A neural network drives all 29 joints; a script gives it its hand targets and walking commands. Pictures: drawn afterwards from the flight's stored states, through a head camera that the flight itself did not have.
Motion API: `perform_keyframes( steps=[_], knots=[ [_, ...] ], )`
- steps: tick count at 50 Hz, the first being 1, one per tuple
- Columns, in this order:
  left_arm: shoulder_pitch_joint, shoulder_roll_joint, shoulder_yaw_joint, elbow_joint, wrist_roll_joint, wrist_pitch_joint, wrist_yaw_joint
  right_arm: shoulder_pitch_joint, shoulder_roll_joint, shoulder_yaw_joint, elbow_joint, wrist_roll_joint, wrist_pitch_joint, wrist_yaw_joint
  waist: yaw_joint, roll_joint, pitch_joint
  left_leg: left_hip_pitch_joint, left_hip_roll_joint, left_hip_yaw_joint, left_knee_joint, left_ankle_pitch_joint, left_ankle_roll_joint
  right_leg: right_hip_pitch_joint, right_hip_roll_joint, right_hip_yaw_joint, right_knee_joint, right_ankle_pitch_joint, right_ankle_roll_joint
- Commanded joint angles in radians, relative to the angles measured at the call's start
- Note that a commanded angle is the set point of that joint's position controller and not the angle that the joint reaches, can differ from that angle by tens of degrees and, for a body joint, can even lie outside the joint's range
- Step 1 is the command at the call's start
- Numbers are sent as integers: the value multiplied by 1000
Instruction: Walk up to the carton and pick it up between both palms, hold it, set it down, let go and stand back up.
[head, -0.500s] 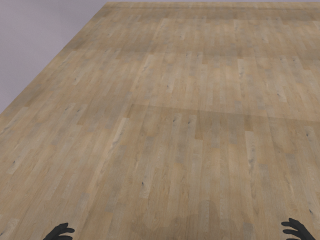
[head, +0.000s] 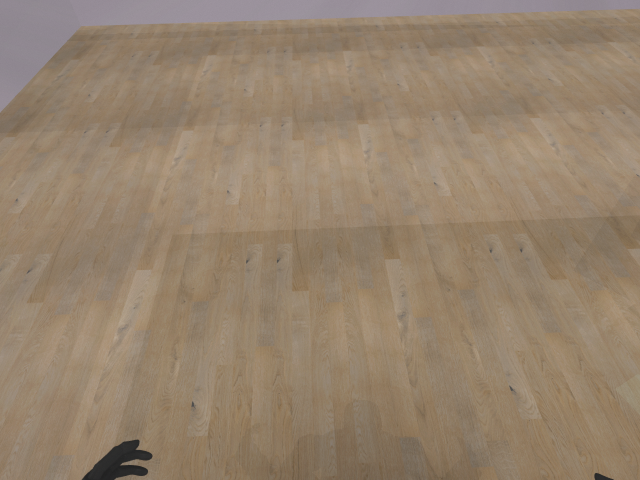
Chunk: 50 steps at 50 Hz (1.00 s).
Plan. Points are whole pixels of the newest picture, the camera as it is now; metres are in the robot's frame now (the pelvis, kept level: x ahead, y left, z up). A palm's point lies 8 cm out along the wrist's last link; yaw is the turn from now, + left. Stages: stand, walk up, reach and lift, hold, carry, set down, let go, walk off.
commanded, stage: walk up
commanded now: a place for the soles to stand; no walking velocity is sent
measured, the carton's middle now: out of the picture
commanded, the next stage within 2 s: none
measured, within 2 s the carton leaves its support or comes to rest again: neither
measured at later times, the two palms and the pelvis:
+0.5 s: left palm (203, 419) +0.23 +0.18 -0.08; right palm out of the picture +0.08 -0.43 -0.04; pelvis +0.06 -0.08 +0.02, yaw -10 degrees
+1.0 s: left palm (318, 347) +0.34 +0.03 -0.08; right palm out of the picture +0.09 -0.55 -0.05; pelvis +0.13 -0.21 +0.01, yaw -20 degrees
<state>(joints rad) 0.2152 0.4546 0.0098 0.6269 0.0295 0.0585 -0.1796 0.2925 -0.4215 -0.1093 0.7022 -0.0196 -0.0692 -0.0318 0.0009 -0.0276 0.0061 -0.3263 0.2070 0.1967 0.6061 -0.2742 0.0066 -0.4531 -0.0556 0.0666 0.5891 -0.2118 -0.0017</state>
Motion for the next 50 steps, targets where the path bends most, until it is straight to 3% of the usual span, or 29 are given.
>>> perform_keyframes(
  steps=[1, 2, 3, 6, 10, 12, 13, 14, 15, 16, 18, 20, 23, 27, 30, 31, 32, 33, 34, 35, 36, 38, 39, 44, 46, 47, 48, 49, 50],
  knots=[
    [130, 358, 184, -18, 27, -29, 51, -100, -202, -20, -44, 1, 11, 8, 126, -308, -25, -385, -194, -35, 408, -421, 4, 253, -124, 551, -414, -453, -200],
    [67, 351, 189, -47, 18, -17, 50, -78, -254, -30, -35, 6, 13, 4, 100, -281, 33, -350, -133, -148, 449, -361, 4, 132, -127, 585, -451, -650, -226],
    [6, 328, 174, -63, 20, -12, 54, -30, -271, -36, -16, 15, 4, 5, 63, -248, 59, -339, -130, -170, 417, -319, -6, 122, -103, 549, -406, -613, -234],
    [2, 259, 158, -81, 23, -14, 42, 51, -259, -28, 18, 7, -21, 9, 38, -185, -25, -218, -151, -140, 286, -256, -1, 160, -60, 398, -313, -357, -252],
    [-43, 227, 144, -120, 34, -9, 32, 99, -250, -32, 28, 18, -37, -11, 37, -221, -91, -87, -216, -142, 76, -224, 11, 164, -78, 449, -284, -173, -266],
    [-141, 197, 119, -142, 35, -3, 22, 195, -241, -36, 59, 19, -38, -18, -36, -195, -114, 244, -234, -103, -179, -57, 32, -75, -13, 328, -302, -259, -192],
    [-202, 149, 112, -158, 36, -4, 24, 261, -247, -57, 76, 13, -39, -25, -98, -140, -105, 499, -207, -119, -322, 2, 39, -261, 74, 204, -222, -247, -91],
    [-124, 70, 99, -141, 39, -8, 27, 291, -332, -80, 69, -5, -37, -31, -107, 161, -198, 664, 59, -409, -369, -141, 66, -403, 166, 60, 59, -218, -45],
    [-67, 108, 113, -113, 51, -3, 34, 170, -395, -92, 20, -15, -37, -35, -59, 131, -100, 477, 335, -645, -443, -348, 167, -480, 94, 83, 291, -193, 12],
    [-47, 212, 131, -102, 60, -5, 33, 53, -421, -95, -12, -7, -45, -38, -17, 33, -91, 367, 415, -678, -474, -394, 240, -425, 25, 111, 391, -167, 35],
    [5, 217, 138, -51, 37, -9, 14, -76, -325, -69, -25, -8, -61, -35, 60, -30, -22, 223, 266, -393, -407, -219, 171, -301, -18, 75, 441, -56, 18],
    [30, 154, 114, -30, 10, -14, -2, -45, -288, -60, -14, -11, -60, -30, 37, 55, -1, 243, 116, -193, -366, -26, 103, -232, -9, -8, 370, 4, 11],
    [-53, 127, 90, -61, 1, -16, -1, 64, -319, -69, 4, 0, -49, -12, -16, 133, -9, 355, 104, -111, -268, 287, 125, -244, -4, -72, 265, -31, 20],
    [-95, 123, 95, -69, 1, -26, 0, 127, -347, -73, 11, 8, -40, -1, -52, 135, -106, 397, 100, -54, -189, 356, 119, -141, 5, -131, 99, -30, 5],
    [-24, 137, 102, -51, 0, -31, 14, 47, -349, -71, -3, 13, -23, 5, 0, 147, -141, 323, 112, 14, -93, 340, 108, 20, 23, -170, -43, -36, -19],
    [73, 152, 121, -18, 11, -36, 24, -9, -324, -64, -11, 15, -21, 6, 74, 126, -223, 259, 101, 47, 19, 343, 95, 186, 47, -176, -75, 48, -42],
    [176, 176, 126, 8, 18, -44, 38, -12, -295, -49, -12, 8, -17, 6, 129, -14, -258, 170, 37, 46, 224, 267, 76, 322, 91, -126, -138, 38, -69],
    [252, 246, 157, 29, 25, -49, 56, 15, -232, -22, -6, 8, -8, 11, 168, -186, -216, -64, -54, 24, 416, -25, 49, 452, 21, 82, -223, -76, -89],
    [180, 332, 168, 14, 20, -46, 70, -21, -180, -7, -45, 18, -8, 8, 128, -393, -115, -357, -199, -15, 501, -347, 5, 465, -110, 498, -357, -169, -161],
    [119, 331, 172, -9, 3, -35, 69, -9, -234, -15, -25, 23, -5, 1, 106, -295, -76, -378, -149, -141, 527, -369, 10, 375, -140, 594, -369, -325, -240],
    [68, 296, 166, -40, 6, -33, 73, -5, -256, -16, -13, 28, -9, 9, 84, -174, -34, -357, -126, -160, 511, -306, 5, 326, -130, 538, -369, -402, -246],
    [60, 247, 151, -28, -3, -35, 73, -12, -250, -8, 12, 19, -18, 16, 64, -148, 18, -325, -105, -157, 406, -225, 3, 252, -82, 391, -337, -297, -193],
    [48, 242, 147, -50, -1, -33, 67, 26, -249, -8, 22, 13, -23, 16, 57, -150, -13, -274, -131, -141, 346, -220, -1, 248, -53, 366, -319, -259, -202],
    [15, 220, 114, -52, 24, -34, 43, 47, -239, -23, -10, 15, -37, 1, 64, -174, -15, -166, -182, -111, 90, -227, -3, 209, -60, 389, -331, -181, -253],
    [-57, 193, 101, -90, 24, -25, 35, 147, -220, -21, 19, 13, -48, -9, 19, -124, -64, 15, -217, -91, -111, -131, 6, 155, -41, 353, -268, -120, -246],
    [-131, 174, 95, -119, 24, -23, 33, 222, -209, -29, 47, 14, -57, -18, -27, -97, -113, 251, -201, -86, -254, 43, 15, 19, -10, 286, -181, -142, -197],
    [-105, 116, 83, -105, 21, -22, 37, 272, -251, -51, 64, -6, -59, -22, -48, 35, -168, 520, -115, -160, -294, 32, 40, -195, 86, 142, -67, -250, -85],
    [-65, 80, 82, -97, 21, -30, 44, 292, -354, -88, 54, -26, -48, -28, -77, 289, -180, 631, 174, -494, -332, -207, 106, -405, 178, 26, 231, -317, -47],
    [-75, 175, 96, -93, 45, -21, 48, 163, -423, -107, 2, -26, -50, -38, -60, 182, -102, 445, 384, -645, -434, -478, 178, -449, 88, 55, 396, -279, 5]
  ],
)
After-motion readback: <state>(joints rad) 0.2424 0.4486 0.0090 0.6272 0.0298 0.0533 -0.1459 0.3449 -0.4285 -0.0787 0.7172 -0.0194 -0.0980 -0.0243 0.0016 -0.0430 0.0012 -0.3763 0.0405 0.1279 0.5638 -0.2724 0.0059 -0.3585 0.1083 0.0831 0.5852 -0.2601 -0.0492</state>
